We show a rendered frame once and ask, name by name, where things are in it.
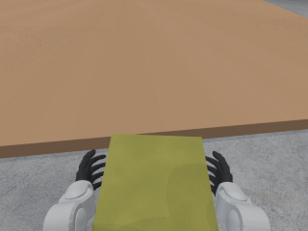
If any right robot hand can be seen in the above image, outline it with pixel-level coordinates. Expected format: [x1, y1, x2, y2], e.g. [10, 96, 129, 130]
[205, 151, 233, 196]

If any left robot hand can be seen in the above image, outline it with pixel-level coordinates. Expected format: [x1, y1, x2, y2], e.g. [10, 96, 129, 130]
[75, 149, 106, 191]

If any robot left forearm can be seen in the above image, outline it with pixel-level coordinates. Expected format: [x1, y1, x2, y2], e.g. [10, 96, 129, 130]
[42, 180, 96, 231]

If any robot right forearm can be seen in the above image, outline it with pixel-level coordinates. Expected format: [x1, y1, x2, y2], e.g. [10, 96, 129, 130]
[215, 182, 271, 231]

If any carton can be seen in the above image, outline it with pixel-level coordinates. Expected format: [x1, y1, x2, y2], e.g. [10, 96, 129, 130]
[91, 134, 218, 231]

